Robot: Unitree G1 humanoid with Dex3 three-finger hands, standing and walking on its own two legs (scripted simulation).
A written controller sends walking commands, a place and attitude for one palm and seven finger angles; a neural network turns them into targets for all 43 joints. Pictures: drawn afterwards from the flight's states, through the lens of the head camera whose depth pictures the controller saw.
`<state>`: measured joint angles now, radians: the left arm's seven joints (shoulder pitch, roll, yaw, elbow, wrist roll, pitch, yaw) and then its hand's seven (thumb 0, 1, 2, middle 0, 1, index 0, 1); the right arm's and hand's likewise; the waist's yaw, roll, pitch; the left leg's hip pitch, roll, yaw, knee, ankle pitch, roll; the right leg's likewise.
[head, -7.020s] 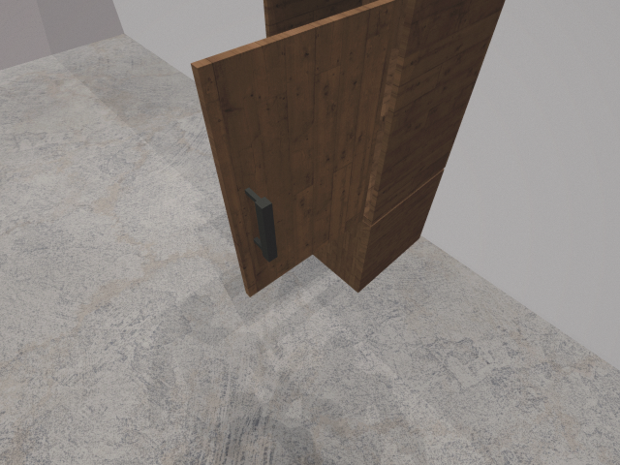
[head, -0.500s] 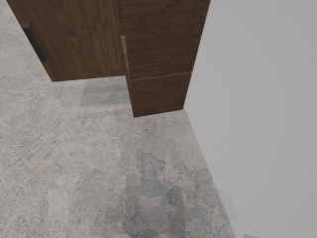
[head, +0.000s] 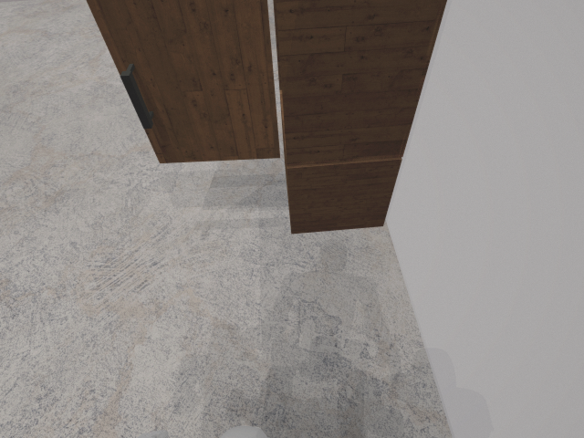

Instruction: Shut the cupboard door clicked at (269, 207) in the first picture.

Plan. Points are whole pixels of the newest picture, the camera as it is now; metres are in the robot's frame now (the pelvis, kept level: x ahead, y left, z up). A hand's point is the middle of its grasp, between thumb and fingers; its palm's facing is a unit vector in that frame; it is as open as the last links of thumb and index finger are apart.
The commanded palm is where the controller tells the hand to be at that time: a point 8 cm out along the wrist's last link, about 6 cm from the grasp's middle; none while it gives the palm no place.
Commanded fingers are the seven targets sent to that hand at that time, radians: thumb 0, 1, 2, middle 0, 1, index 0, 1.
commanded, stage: take the last steps up to it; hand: left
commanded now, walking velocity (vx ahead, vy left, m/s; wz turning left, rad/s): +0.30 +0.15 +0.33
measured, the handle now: (139, 97) +0.92 +0.46 -0.07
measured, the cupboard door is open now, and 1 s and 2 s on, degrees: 87 87 87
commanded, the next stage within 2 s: come to a stop and stand still in 1.42 s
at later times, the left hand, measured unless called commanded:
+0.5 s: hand out of the picture +0.04 +0.27 -0.17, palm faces +0.19 -0.96 -0.20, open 7.4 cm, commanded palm none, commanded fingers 0.00 0.90 0.90 -0.20 -0.30 -0.20 -0.30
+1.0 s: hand (153, 341) +0.28 +0.27 -0.15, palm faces +0.23 -0.95 -0.22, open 7.1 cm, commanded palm none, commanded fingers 0.00 0.90 0.90 -0.20 -0.30 -0.20 -0.30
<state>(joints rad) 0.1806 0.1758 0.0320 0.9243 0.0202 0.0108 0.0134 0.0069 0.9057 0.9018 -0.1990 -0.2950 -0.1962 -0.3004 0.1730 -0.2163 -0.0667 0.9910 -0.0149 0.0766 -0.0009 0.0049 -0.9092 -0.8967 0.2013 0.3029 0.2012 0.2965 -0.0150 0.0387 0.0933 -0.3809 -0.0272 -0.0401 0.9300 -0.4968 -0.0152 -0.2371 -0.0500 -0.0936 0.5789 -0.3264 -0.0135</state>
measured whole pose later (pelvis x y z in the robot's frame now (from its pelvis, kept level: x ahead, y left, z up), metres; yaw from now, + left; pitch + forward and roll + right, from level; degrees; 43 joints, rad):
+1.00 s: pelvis +0.24 +0.07 +0.01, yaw +9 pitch +0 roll +1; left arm 0.21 0.16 0.08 0.99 0.01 -0.07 0.02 -0.02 0.96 0.90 -0.20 -0.30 -0.20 -0.30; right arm 0.30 -0.16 -0.06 1.10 -0.03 0.00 0.00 0.01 -0.91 -0.90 0.20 0.30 0.20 0.30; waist -0.02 0.01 0.06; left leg -0.49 0.08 0.03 1.04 -0.27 -0.02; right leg -0.21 -0.03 -0.17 0.42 -0.22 -0.06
